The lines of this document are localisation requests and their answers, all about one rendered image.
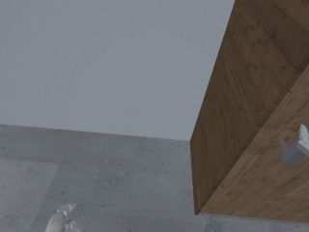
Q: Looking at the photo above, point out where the handle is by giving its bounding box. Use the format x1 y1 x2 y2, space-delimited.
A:
278 128 309 164

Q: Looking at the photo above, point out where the left robot hand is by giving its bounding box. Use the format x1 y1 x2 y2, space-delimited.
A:
44 201 81 232

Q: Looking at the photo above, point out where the right robot hand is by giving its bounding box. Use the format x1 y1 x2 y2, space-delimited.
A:
296 124 309 157

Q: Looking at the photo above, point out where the wardrobe door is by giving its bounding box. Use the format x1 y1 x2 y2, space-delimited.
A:
200 65 309 223

